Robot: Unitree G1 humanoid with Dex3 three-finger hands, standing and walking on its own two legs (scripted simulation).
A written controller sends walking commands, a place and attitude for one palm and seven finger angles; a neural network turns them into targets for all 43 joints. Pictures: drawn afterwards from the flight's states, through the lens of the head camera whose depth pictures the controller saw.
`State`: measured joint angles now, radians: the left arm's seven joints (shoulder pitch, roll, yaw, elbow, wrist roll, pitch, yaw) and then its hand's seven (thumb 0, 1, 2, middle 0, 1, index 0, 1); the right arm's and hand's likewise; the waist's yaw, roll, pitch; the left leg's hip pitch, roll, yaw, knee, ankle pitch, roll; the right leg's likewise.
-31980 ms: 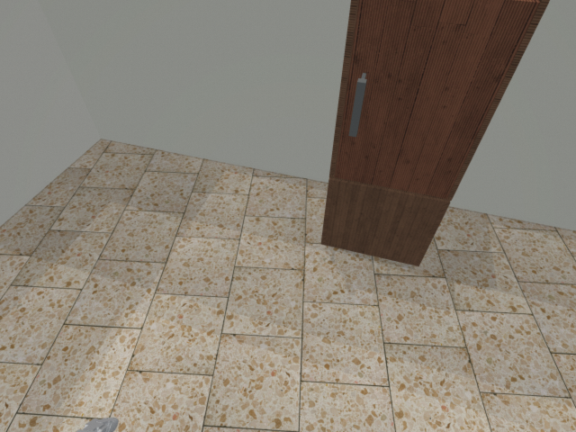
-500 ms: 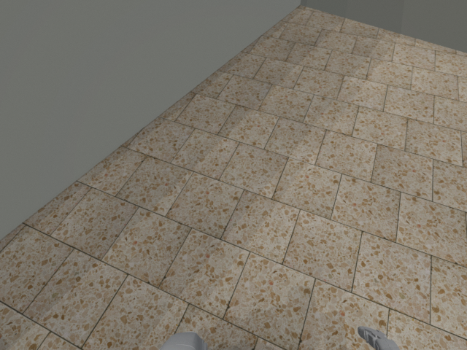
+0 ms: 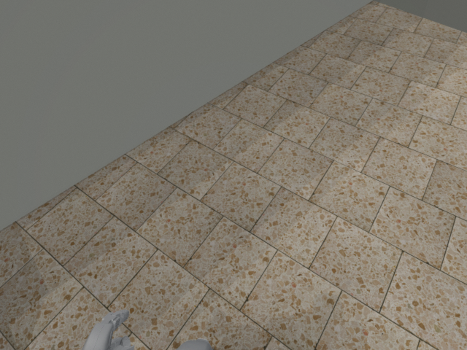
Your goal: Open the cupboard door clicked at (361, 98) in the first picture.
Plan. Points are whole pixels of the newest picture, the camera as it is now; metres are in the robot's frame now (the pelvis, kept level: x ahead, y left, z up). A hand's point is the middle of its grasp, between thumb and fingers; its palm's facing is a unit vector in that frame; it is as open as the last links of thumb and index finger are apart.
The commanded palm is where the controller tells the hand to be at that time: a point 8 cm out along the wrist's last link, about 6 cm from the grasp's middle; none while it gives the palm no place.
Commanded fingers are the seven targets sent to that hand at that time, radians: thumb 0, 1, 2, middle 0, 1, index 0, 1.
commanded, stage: turn to face it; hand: left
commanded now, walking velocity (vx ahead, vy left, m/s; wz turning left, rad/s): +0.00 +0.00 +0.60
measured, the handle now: out of the picture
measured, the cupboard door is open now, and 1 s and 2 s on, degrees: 47 47 47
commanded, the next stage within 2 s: none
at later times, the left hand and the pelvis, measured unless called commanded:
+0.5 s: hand out of the picture -0.02 +0.23 -0.18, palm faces +0.37 -0.89 -0.27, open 7.4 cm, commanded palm none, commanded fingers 0.00 0.90 0.90 -0.20 -0.30 -0.20 -0.30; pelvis +0.00 +0.00 +0.00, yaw +20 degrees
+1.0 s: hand out of the picture +0.00 +0.15 -0.13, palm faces +0.58 -0.77 -0.27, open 7.4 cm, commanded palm none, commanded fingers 0.00 0.90 0.90 -0.20 -0.30 -0.20 -0.30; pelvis +0.04 -0.06 +0.02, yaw +37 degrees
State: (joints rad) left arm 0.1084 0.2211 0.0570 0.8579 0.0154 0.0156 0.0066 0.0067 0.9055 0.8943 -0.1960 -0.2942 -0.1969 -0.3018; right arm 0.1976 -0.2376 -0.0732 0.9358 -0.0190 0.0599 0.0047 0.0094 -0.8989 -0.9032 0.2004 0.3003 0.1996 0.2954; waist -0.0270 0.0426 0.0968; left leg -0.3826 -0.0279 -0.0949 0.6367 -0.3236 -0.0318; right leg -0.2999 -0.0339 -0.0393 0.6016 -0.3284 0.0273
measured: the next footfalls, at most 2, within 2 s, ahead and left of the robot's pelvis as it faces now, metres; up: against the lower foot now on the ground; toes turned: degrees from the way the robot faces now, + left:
left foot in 0.40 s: +0.01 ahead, +0.12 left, +0.00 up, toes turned +22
right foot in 0.80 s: +0.10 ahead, -0.12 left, +0.00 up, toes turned +26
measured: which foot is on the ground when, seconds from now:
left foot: up 0.00-0.38, down 0.40-0.80, up 0.82-1.00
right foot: down 0.00-0.40, up 0.42-0.78, down 0.80-1.00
